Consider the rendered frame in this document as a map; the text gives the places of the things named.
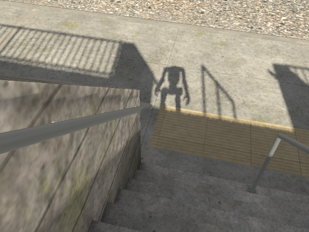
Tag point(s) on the stairs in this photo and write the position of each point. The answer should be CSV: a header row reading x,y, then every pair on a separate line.
x,y
163,199

